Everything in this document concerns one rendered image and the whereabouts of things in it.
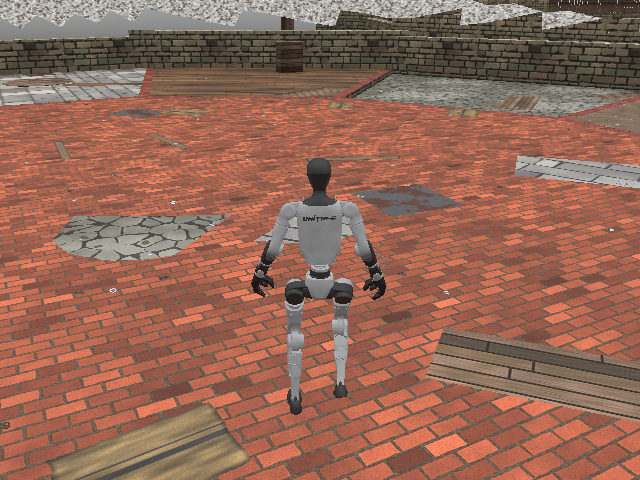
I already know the robot foot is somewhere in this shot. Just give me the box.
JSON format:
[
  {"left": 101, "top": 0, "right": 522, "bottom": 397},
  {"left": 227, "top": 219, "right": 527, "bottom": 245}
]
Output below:
[
  {"left": 287, "top": 389, "right": 302, "bottom": 415},
  {"left": 333, "top": 382, "right": 348, "bottom": 398}
]

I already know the left robot forearm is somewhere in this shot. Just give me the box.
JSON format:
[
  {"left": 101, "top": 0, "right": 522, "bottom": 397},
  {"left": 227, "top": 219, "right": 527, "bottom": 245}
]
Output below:
[{"left": 254, "top": 240, "right": 276, "bottom": 278}]

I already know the robot right foot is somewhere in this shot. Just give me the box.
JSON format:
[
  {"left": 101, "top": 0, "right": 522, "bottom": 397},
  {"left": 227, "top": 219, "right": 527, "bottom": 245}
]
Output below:
[{"left": 333, "top": 382, "right": 348, "bottom": 398}]

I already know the right robot forearm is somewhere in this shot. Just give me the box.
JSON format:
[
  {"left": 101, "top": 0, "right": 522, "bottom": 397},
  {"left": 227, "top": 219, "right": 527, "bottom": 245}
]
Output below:
[{"left": 361, "top": 240, "right": 383, "bottom": 281}]

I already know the right robot upper arm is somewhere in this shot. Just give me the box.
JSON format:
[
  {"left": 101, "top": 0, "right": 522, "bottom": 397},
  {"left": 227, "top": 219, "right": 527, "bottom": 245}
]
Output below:
[{"left": 340, "top": 201, "right": 371, "bottom": 256}]

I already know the left robot hand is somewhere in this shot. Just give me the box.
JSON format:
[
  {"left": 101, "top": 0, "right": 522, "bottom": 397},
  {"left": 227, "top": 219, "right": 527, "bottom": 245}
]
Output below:
[{"left": 251, "top": 273, "right": 274, "bottom": 297}]

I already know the robot left foot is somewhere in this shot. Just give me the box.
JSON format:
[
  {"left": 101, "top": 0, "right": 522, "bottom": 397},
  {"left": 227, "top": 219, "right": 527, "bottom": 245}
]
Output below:
[{"left": 287, "top": 389, "right": 302, "bottom": 415}]

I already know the left robot upper arm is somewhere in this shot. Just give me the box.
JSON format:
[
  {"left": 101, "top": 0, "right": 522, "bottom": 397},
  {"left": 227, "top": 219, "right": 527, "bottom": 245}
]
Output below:
[{"left": 266, "top": 201, "right": 299, "bottom": 256}]

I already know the right robot hand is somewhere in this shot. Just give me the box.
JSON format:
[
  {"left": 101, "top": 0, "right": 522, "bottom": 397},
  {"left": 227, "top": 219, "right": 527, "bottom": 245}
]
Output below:
[{"left": 363, "top": 277, "right": 387, "bottom": 300}]

